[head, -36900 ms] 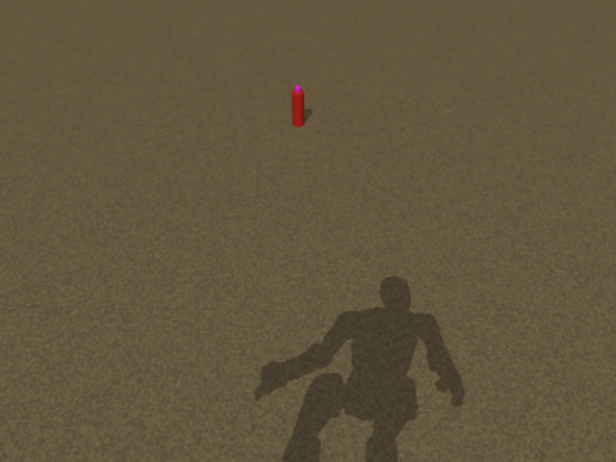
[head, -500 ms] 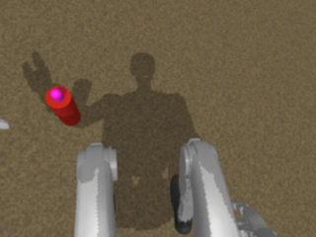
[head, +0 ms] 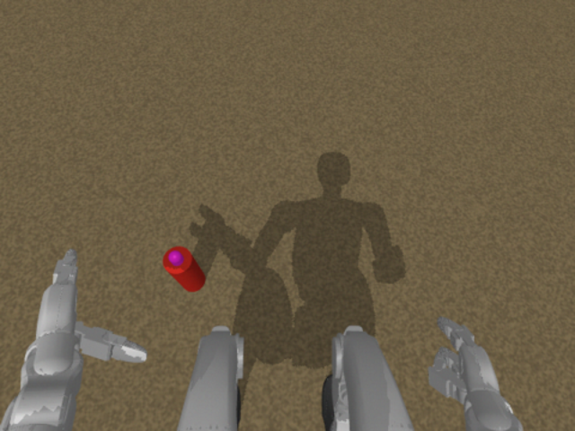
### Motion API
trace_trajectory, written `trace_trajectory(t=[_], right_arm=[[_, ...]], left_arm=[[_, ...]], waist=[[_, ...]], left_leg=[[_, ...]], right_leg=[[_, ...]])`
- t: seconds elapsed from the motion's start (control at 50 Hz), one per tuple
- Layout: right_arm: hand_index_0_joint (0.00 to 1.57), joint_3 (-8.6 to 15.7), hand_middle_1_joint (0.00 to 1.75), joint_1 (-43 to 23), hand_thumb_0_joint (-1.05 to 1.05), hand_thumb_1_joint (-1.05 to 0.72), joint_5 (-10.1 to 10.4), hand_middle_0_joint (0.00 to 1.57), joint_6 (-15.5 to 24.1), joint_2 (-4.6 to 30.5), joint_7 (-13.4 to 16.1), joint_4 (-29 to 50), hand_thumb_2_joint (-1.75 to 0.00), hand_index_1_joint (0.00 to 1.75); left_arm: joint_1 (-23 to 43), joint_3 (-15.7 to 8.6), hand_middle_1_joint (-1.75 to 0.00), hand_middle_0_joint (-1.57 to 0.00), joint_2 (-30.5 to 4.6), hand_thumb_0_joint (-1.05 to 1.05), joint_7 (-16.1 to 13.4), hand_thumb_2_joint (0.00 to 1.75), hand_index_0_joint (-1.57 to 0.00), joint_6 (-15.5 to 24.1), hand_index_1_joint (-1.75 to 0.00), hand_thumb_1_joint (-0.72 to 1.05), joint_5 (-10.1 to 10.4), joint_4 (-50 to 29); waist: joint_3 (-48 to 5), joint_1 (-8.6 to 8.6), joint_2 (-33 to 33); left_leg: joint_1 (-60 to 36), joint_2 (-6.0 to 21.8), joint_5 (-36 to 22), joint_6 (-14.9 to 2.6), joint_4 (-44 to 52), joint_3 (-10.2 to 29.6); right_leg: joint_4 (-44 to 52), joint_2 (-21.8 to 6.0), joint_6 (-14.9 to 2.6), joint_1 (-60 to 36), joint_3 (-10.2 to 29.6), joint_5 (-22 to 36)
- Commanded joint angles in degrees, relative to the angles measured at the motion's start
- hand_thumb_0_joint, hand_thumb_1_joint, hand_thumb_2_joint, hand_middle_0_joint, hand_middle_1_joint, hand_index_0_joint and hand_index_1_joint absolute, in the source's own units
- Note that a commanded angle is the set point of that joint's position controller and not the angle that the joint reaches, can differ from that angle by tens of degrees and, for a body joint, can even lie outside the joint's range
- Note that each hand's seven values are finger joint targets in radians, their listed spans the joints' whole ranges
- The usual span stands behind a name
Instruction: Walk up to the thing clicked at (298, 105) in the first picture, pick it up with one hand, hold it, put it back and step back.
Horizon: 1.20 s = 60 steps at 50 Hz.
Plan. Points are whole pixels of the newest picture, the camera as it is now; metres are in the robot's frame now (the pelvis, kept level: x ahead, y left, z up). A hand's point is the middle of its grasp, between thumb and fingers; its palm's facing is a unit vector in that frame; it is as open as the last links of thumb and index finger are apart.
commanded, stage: home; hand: left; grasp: from the side
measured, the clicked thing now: (184, 269) +0.44 +0.26 -0.46
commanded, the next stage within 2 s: none
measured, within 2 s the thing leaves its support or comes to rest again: neither
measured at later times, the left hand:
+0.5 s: hand (100, 351) +0.22 +0.19 +0.08, palm faces +0.15 -0.94 -0.30, open 17.3 cm
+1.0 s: hand (95, 357) +0.21 +0.19 +0.09, palm faces +0.14 -0.95 -0.29, open 17.6 cm
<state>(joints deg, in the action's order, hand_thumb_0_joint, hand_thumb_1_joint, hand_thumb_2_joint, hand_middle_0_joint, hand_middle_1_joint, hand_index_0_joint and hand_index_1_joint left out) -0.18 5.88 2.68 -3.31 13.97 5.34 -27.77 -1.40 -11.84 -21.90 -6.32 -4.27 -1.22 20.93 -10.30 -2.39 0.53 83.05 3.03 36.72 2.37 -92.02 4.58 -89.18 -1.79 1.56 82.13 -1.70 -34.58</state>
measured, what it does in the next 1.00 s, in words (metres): rises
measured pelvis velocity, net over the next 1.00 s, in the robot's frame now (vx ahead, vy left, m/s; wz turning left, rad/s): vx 0.05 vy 0.00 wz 0.03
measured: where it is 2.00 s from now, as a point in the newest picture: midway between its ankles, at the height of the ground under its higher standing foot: outside the picture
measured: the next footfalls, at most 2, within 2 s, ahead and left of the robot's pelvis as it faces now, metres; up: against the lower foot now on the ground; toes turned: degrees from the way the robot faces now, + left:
none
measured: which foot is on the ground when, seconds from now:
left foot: down 0.00-1.00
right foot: down 0.00-1.00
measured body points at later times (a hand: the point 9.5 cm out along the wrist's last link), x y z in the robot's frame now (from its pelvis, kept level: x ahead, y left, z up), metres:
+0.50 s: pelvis +0.05 +0.00 +0.13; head +0.06 +0.00 +0.58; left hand +0.21 +0.24 +0.10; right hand +0.21 -0.24 +0.06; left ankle +0.05 +0.14 -0.55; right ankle +0.06 -0.14 -0.55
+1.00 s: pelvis +0.05 +0.00 +0.14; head +0.06 +0.01 +0.59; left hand +0.20 +0.24 +0.11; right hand +0.22 -0.23 +0.07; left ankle +0.05 +0.14 -0.55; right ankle +0.06 -0.14 -0.55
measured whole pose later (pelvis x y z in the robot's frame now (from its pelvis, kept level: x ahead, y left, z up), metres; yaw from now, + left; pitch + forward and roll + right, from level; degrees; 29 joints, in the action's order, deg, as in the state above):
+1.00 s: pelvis +0.05 +0.00 +0.14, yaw +2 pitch +7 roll -2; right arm -1.9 15.8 0.8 6.7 11.1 10.5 -28.7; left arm -26.1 0.6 -12.0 -8.3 -16.8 0.9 -0.3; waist -6.9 -1.4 2.1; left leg 35.3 3.4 27.9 2.0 -55.7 2.6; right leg -52.3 -1.7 1.8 33.8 -2.5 -25.7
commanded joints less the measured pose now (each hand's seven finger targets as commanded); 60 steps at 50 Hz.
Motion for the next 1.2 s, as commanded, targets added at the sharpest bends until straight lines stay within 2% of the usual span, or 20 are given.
trace_trajectory(t=[0.0, 0.04, 0.16, 0.28, 0.38, 0.44, 0.5, 0.72, 0.88, 0.9, 0.94, 1.0, 1.02, 1.04, 1.06, 1.08, 1.1, 1.12, 1.14, 1.18], right_arm=[[0.2, 3.36, 0.3, 6.74, 0.0, -0.9, -0.26, 0.2, 3.46, 7.24, 1.98, 5.39, -0.9, 0.3], [0.2, 3.1, 0.3, 7.17, 0.0, -0.9, -0.15, 0.2, 4.13, 6.67, 2.43, 5.59, -0.9, 0.3], [0.2, 2.57, 0.3, 7.62, 0.0, -0.9, -0.26, 0.2, 5.86, 5.48, 4.27, 6.71, -0.9, 0.3], [0.2, 2.22, 0.3, 8.34, 0.0, -0.9, -0.63, 0.2, 7.52, 4.59, 5.89, 8.71, -0.9, 0.3], [0.2, 1.61, 0.3, 7.3, 0.0, -0.9, -1.08, 0.2, 9.29, 4.1, 6.54, 9.48, -0.9, 0.3], [0.2, 1.87, 0.3, 6.63, 0.0, -0.9, -1.28, 0.2, 10.26, 4.33, 6.55, 10.23, -0.9, 0.3], [0.2, 1.78, 0.3, 6.2, 0.0, -0.9, -1.51, 0.2, 11.27, 4.32, 6.33, 10.39, -0.9, 0.3], [0.2, 1.5, 0.3, 6.47, 0.0, -0.9, -2.27, 0.2, 13.09, 4.09, 6.31, 8.97, -0.9, 0.3], [0.2, 1.23, 0.3, 5.76, 0.0, -0.9, -2.31, 0.2, 13.33, 4.07, 6.32, 8.16, -0.9, 0.3], [0.2, 1.14, 0.3, 5.44, 0.0, -0.9, -2.21, 0.2, 13.44, 4.03, 6.12, 8.11, -0.9, 0.3], [0.2, 1.22, 0.3, 5.56, 0.0, -0.9, -2.18, 0.2, 13.35, 4.04, 5.98, 7.95, -0.9, 0.3], [0.2, 1.4, 0.3, 5.78, 0.0, -0.9, -2.2, 0.2, 13.25, 3.94, 5.74, 8.09, -0.9, 0.3], [0.2, 1.33, 0.3, 5.85, 0.0, -0.9, -2.3, 0.2, 13.21, 3.97, 5.69, 7.97, -0.9, 0.3], [0.2, 1.5, 0.3, 6.0, 0.0, -0.9, -2.2, 0.2, 13.16, 4.19, 5.65, 7.87, -0.9, 0.3], [0.2, 1.43, 0.3, 5.88, 0.0, -0.9, -2.19, 0.2, 13.16, 4.07, 5.67, 7.93, -0.9, 0.3], [0.2, 1.56, 0.3, 5.95, 0.0, -0.9, -2.24, 0.2, 13.07, 4.06, 5.66, 7.8, -0.9, 0.3], [0.2, 1.55, 0.3, 6.0, 0.0, -0.9, -2.29, 0.2, 13.02, 4.17, 5.78, 7.64, -0.9, 0.3], [0.2, 1.39, 0.3, 5.97, 0.0, -0.9, -2.25, 0.2, 13.04, 4.0, 5.73, 7.53, -0.9, 0.3], [0.2, 1.39, 0.3, 5.45, 0.0, -0.9, -2.24, 0.2, 13.14, 3.95, 5.71, 7.99, -0.9, 0.3], [0.2, 1.52, 0.3, 5.47, 0.0, -0.9, -2.32, 0.2, 13.23, 3.9, 5.88, 7.66, -0.9, 0.3]], left_arm=[[-2.45, -2.33, -0.06, -0.05, -7.74, 0.0, -2.46, 0.08, -0.05, -0.67, -0.06, -0.51, 0.38, -11.21], [-4.89, -1.23, -0.06, -0.05, -6.56, 0.0, -3.12, 0.07, -0.05, -2.1, -0.06, -0.53, 0.61, -12.77], [-11.42, 2.16, -0.06, -0.05, -2.24, 0.0, -4.77, 0.06, -0.05, -6.19, -0.06, -0.54, 1.52, -19.85], [-19.25, 6.17, -0.06, -0.06, 1.47, 0.0, -5.44, 0.08, -0.06, -9.77, -0.06, -0.5, 2.08, -28.66], [-23.45, 9.25, -0.06, -0.05, 4.0, 0.0, -5.11, 0.07, -0.05, -11.35, -0.06, -0.53, 2.17, -31.27], [-24.53, 9.05, -0.06, -0.05, 3.88, 0.0, -4.5, 0.06, -0.05, -11.03, -0.06, -0.54, 2.03, -34.39], [-25.51, 9.67, -0.05, -0.05, 4.69, 0.0, -3.85, 0.06, -0.05, -10.86, -0.05, -0.55, 1.94, -33.48], [-21.63, 9.24, -0.05, -0.05, 3.8, 0.0, -3.01, 0.05, -0.05, -9.57, -0.05, -0.56, 1.24, -35.9], [-22.91, 9.28, -0.05, -0.05, 4.04, 0.0, -2.91, 0.04, -0.05, -9.8, -0.05, -0.58, 1.25, -33.04], [-24.23, 9.94, -0.05, -0.05, 5.46, 0.0, -2.74, 0.04, -0.05, -9.99, -0.05, -0.59, 1.28, -29.69], [-22.92, 8.65, -0.05, -0.05, 3.93, 0.0, -2.82, 0.04, -0.05, -9.65, -0.05, -0.58, 1.41, -32.3], [-24.52, 9.13, -0.05, -0.05, 4.66, 0.0, -2.49, 0.04, -0.05, -9.58, -0.05, -0.58, 1.42, -32.03], [-25.9, 9.98, -0.05, -0.05, 5.93, 0.0, -2.35, 0.04, -0.05, -9.78, -0.05, -0.58, 1.41, -29.62], [-23.05, 8.58, -0.05, -0.05, 3.78, 0.0, -2.5, 0.04, -0.05, -9.46, -0.05, -0.57, 1.59, -33.71], [-25.54, 9.94, -0.06, -0.05, 5.81, 0.0, -2.29, 0.05, -0.05, -9.83, -0.05, -0.55, 1.38, -29.22], [-23.05, 8.41, -0.05, -0.05, 3.52, 0.0, -2.47, 0.05, -0.05, -9.4, -0.05, -0.56, 1.48, -33.96], [-23.72, 8.72, -0.05, -0.05, 3.97, 0.0, -2.42, 0.04, -0.05, -9.57, -0.05, -0.58, 1.26, -31.49], [-23.24, 8.88, -0.05, -0.05, 4.06, 0.0, -2.38, 0.04, -0.05, -9.49, -0.05, -0.57, 1.46, -32.32], [-24.22, 9.57, -0.05, -0.05, 5.21, 0.0, -2.27, 0.05, -0.05, -9.63, -0.05, -0.57, 1.37, -30.07], [-23.01, 9.09, -0.05, -0.05, 4.87, 0.0, -2.38, 0.04, -0.05, -9.44, -0.05, -0.57, 1.28, -30.65]], waist=[[-22.87, -0.24, 1.92], [-21.84, 0.01, 1.51], [-16.07, 0.27, 3.38], [-10.56, 0.52, 5.3], [-2.44, 0.32, 0.84], [-0.94, 0.59, 1.04], [2.24, 0.56, -0.53], [-3.59, 0.45, 3.92], [-0.98, 0.75, 2.29], [1.43, 0.87, 1.03], [0.59, 1.33, 2.25], [-0.75, 1.56, 1.76], [-1.22, 0.94, 1.6], [-1.84, 1.38, 2.63], [-1.46, 0.63, 0.84], [-3.07, 1.44, 1.98], [-2.58, 0.74, 0.85], [-1.39, 1.16, 1.42], [-1.18, 0.64, 0.61], [-1.3, 0.87, 1.27]], left_leg=[[-23.86, -1.87, -17.54, -3.58, 17.63, -3.76], [-26.82, -1.89, -19.82, -3.5, 20.1, -4.14], [-36.8, -2.02, -22.14, -2.65, 29.06, -4.38], [-44.42, -2.32, -21.71, -2.35, 36.9, -4.81], [-45.08, -2.16, -18.15, -2.63, 41.36, -4.18], [-46.32, -2.04, -16.8, -2.52, 43.54, -3.93], [-45.78, -2.19, -14.38, -2.53, 45.01, -4.08], [-51.14, -2.44, -20.36, -1.86, 45.2, -4.1], [-51.01, -2.39, -21.24, -1.87, 45.73, -4.12], [-49.92, -2.38, -19.68, -1.9, 46.32, -4.06], [-50.18, -2.42, -19.88, -1.81, 46.49, -4.07], [-51.11, -2.27, -22.04, -1.72, 46.25, -4.1], [-51.41, -2.32, -22.99, -1.75, 45.89, -4.17], [-51.84, -2.31, -23.99, -1.73, 45.66, -4.27], [-51.59, -2.33, -24.35, -1.83, 45.41, -4.22], [-51.96, -2.36, -24.85, -1.87, 45.16, -4.39], [-51.85, -2.47, -24.67, -2.07, 44.79, -4.77], [-51.43, -2.42, -23.38, -2.01, 45.39, -4.62], [-51.03, -2.47, -22.29, -2.17, 45.4, -4.58], [-51.2, -2.41, -20.97, -2.1, 45.82, -4.66]], right_leg=[[19.47, 1.41, -2.08, -27.84, 0.45, 17.68], [22.52, 1.33, -1.84, -32.14, 0.69, 20.32], [30.47, 1.52, -1.83, -39.56, 0.14, 21.88], [37.61, 2.06, -1.74, -45.28, -1.08, 21.12], [41.63, 2.65, -1.62, -46.19, -2.76, 17.02], [43.04, 2.86, -1.59, -46.93, -3.14, 15.12], [44.17, 2.87, -1.32, -46.91, -3.25, 13.14], [43.6, 2.67, -1.68, -51.24, -2.43, 18.59], [44.99, 2.77, -1.5, -51.46, -2.8, 19.09], [45.24, 2.81, -1.46, -50.87, -3.06, 17.7], [45.21, 2.75, -1.57, -51.32, -3.03, 17.7], [44.72, 2.94, -1.65, -52.13, -3.07, 19.43], [44.71, 2.93, -1.65, -52.34, -2.97, 20.41], [44.71, 2.81, -1.63, -52.52, -2.87, 21.43], [44.53, 2.85, -1.46, -52.63, -2.84, 21.94], [44.69, 2.69, -1.51, -53.15, -2.72, 22.58], [44.97, 2.56, -1.27, -52.65, -2.29, 22.87], [45.1, 2.61, -1.39, -52.46, -2.52, 21.52], [45.42, 2.62, -1.33, -52.29, -2.5, 20.53], [45.62, 2.64, -1.37, -51.81, -2.49, 19.2]])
